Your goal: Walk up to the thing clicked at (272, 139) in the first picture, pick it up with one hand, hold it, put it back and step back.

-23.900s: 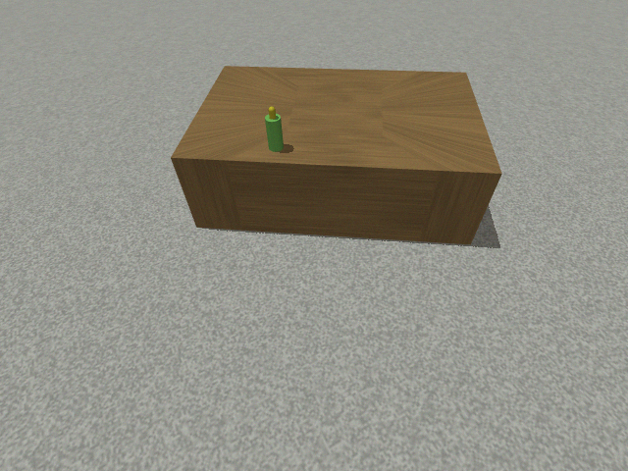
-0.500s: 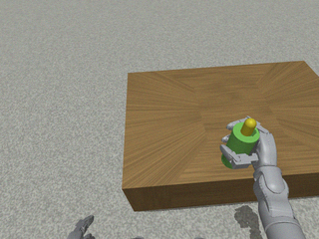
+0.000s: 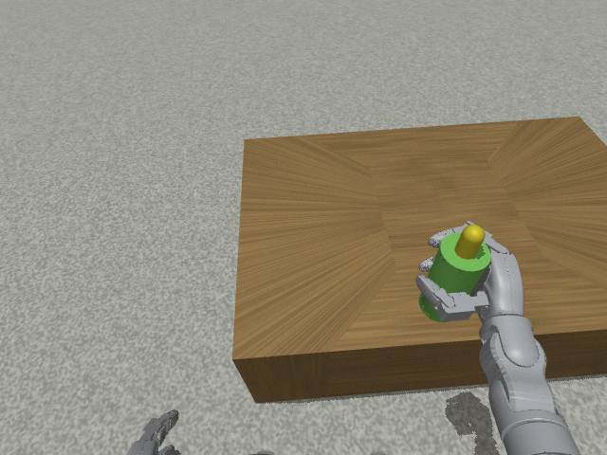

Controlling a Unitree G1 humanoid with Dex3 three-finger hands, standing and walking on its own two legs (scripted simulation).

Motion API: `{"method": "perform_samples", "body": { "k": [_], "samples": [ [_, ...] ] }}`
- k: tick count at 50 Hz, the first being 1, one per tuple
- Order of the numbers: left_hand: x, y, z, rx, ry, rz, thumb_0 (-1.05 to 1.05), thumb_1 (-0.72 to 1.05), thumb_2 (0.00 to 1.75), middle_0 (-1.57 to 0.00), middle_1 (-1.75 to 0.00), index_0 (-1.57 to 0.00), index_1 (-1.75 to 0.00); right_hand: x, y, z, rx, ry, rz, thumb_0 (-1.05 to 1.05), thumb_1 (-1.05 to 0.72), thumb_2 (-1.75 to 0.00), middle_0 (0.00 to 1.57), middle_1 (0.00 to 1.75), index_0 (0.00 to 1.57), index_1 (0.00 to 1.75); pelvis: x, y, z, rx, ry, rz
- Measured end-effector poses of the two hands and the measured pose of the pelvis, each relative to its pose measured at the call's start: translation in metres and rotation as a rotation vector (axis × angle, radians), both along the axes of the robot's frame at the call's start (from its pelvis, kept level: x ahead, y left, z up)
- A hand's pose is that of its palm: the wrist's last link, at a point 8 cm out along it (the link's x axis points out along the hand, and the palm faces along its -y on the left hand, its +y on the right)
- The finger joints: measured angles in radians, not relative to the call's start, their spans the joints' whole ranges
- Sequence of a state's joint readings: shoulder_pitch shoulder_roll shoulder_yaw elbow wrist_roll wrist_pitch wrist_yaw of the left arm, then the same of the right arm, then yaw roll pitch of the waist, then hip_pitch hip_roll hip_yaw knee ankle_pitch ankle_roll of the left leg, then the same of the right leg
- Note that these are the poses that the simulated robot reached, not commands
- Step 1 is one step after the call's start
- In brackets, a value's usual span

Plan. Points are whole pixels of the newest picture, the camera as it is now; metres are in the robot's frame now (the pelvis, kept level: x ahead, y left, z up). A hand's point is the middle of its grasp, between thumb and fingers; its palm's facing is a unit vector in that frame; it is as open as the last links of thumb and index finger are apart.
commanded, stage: hold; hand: right
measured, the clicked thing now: (455, 271) +0.34 -0.17 +0.06
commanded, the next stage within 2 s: crouch in 0.02 s
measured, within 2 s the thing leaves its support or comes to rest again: neither
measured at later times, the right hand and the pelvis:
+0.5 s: hand (433, 283) +0.36 -0.16 -0.01, palm faces +0.09 +1.00 +0.01, open 8.1 cm; pelvis -0.01 +0.01 -0.03, yaw +0 degrees
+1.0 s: hand (411, 278) +0.44 -0.17 -0.12, palm faces +0.06 +1.00 +0.01, open 8.1 cm; pelvis -0.03 +0.00 -0.13, yaw +1 degrees
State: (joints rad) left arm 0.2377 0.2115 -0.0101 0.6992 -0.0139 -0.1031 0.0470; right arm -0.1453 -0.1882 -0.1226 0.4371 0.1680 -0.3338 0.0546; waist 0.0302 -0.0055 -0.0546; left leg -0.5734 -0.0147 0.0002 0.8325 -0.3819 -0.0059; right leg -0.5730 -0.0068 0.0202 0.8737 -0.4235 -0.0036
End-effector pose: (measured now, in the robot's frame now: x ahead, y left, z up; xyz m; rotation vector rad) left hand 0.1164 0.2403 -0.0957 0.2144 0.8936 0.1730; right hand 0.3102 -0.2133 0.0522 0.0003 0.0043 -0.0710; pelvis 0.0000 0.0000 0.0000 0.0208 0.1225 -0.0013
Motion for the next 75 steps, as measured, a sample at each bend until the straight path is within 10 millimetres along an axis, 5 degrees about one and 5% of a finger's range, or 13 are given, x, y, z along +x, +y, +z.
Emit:
{"method": "perform_samples", "body": {
  "k": [12, 20, 38, 52, 75],
  "samples": [
    [-0.002, 0.001, -0.002, -0.003, 0.008, -0.007, 0.01, 0.92, 0.90, -0.19, -0.30, -0.20, -0.30, -0.002, 0.000, -0.003, -0.002, 0.002, -0.016, -0.02, 0.16, -1.13, 0.86, 1.06, 0.84, 1.06, -0.002, 0.002, 0.000, -0.002, 0.004, -0.001],
    [-0.003, 0.007, -0.013, 0.014, 0.032, -0.016, 0.01, 0.92, 0.90, -0.19, -0.30, -0.20, -0.30, 0.011, -0.001, -0.029, 0.018, 0.024, -0.033, -0.02, 0.17, -1.14, 0.86, 1.06, 0.84, 1.06, -0.005, 0.005, -0.011, -0.005, 0.054, -0.003],
    [-0.046, 0.027, -0.111, 0.064, 0.211, -0.005, 0.01, 0.91, 0.91, -0.19, -0.30, -0.19, -0.30, 0.078, -0.015, -0.137, 0.001, 0.004, 0.013, -0.02, 0.18, -1.15, 0.86, 1.07, 0.84, 1.07, -0.020, 0.006, -0.103, 0.007, 0.311, 0.007],
    [-0.082, 0.024, -0.156, 0.032, 0.325, 0.008, 0.01, 0.91, 0.90, -0.19, -0.30, -0.20, -0.30, 0.103, -0.006, -0.179, 0.017, 0.023, 0.008, -0.02, 0.18, -1.15, 0.87, 1.06, 0.84, 1.06, -0.033, 0.004, -0.140, 0.010, 0.386, 0.010],
    [-0.108, 0.030, -0.192, 0.083, 0.386, 0.030, 0.01, 0.92, 0.89, -0.19, -0.30, -0.20, -0.29, 0.131, -0.011, -0.219, 0.012, 0.032, 0.000, -0.02, 0.18, -1.15, 0.87, 1.07, 0.84, 1.06, -0.047, 0.000, -0.184, 0.030, 0.448, 0.013]
  ]
}}
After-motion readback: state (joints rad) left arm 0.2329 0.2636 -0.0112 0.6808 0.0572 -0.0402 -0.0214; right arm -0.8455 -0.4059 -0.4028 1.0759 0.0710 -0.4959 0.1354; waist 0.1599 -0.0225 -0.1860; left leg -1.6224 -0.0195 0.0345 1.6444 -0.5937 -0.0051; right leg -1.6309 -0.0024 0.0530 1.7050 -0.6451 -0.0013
